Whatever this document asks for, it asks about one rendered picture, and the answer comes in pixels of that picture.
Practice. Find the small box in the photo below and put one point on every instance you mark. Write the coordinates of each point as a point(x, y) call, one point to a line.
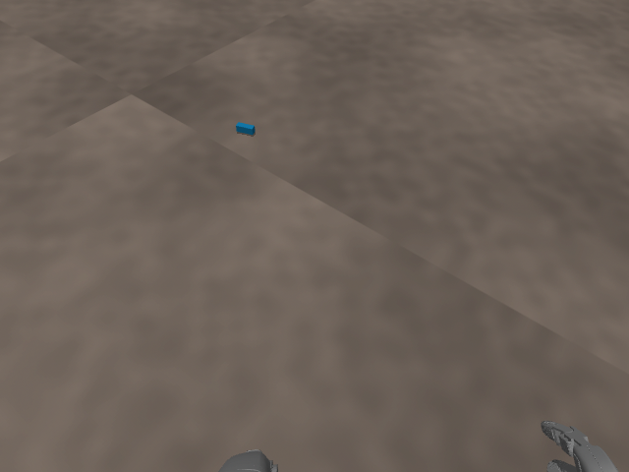
point(245, 128)

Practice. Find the right robot hand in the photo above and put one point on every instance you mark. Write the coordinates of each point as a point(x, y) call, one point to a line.
point(587, 457)

